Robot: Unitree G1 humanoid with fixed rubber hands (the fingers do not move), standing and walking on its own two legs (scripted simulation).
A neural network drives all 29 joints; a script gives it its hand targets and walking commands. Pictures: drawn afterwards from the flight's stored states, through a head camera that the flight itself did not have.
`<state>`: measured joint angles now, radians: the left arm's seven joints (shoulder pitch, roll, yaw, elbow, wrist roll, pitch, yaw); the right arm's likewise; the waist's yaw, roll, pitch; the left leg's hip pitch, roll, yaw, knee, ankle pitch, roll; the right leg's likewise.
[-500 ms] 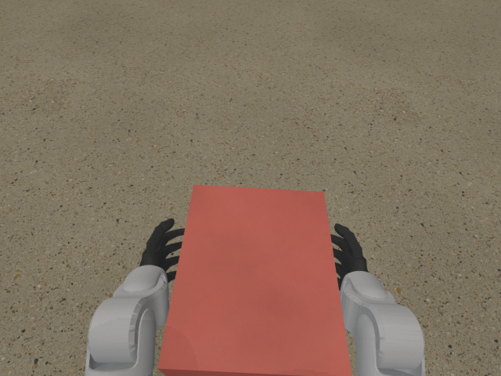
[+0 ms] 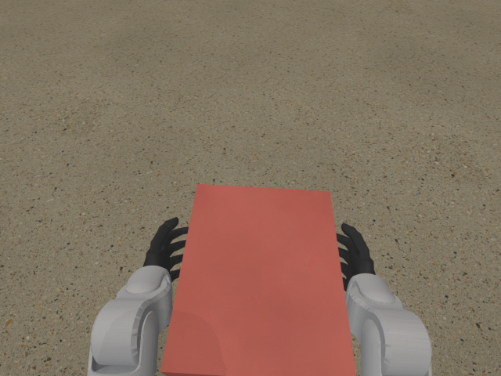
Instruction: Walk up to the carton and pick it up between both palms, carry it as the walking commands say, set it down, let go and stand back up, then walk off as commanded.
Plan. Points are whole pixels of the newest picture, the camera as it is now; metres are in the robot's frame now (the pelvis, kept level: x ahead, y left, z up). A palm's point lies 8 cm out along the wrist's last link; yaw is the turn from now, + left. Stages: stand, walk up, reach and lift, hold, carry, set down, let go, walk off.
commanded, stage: carry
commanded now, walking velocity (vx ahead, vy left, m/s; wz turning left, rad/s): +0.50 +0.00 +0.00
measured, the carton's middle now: (255, 303) +0.23 +0.01 +0.01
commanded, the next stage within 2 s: none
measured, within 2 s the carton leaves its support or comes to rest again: neither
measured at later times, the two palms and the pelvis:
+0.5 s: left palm (213, 117) +0.59 +0.12 +0.08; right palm (344, 128) +0.57 -0.15 +0.08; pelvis +0.34 +0.00 +0.00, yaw -3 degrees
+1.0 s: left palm (233, 49) +0.93 +0.11 +0.07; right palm (329, 52) +0.92 -0.16 +0.07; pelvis +0.68 -0.02 -0.03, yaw -2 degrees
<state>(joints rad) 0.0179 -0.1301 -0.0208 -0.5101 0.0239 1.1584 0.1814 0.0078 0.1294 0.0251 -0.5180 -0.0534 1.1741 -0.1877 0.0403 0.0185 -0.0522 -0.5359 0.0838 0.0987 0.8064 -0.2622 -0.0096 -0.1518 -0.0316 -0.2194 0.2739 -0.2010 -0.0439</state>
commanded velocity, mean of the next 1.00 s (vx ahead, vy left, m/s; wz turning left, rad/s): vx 0.50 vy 0.00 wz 0.00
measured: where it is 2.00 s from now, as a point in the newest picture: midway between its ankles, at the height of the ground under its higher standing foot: (278, 163)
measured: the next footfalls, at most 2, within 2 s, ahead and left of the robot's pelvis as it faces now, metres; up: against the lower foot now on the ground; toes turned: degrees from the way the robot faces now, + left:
left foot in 0.18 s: +0.28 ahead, +0.12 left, +0.00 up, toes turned +10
right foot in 0.56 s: +0.53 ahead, -0.13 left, +0.00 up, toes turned -12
